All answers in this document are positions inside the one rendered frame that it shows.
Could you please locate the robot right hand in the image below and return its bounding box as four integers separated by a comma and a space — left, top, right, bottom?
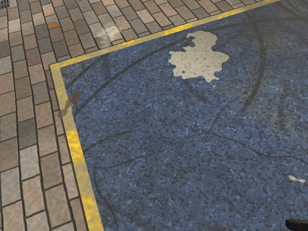
285, 218, 308, 231

